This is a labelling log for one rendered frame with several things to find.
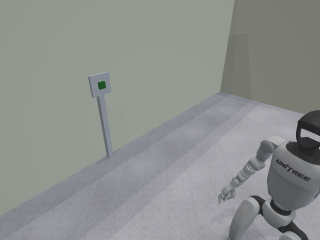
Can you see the robot right upper arm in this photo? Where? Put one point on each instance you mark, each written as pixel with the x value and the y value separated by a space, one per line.
pixel 265 150

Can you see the button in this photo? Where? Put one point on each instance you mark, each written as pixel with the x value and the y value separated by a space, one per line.
pixel 102 85

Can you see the right robot hand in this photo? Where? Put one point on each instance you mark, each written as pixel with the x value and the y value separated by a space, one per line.
pixel 228 189

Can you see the humanoid robot torso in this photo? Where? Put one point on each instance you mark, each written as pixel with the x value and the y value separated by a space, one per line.
pixel 292 184

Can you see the right robot forearm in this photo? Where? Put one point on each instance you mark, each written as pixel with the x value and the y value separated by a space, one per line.
pixel 242 175

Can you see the panel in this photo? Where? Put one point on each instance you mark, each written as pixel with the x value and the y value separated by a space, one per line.
pixel 99 94

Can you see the left robot thigh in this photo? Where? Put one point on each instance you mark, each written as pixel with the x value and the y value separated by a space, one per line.
pixel 292 232

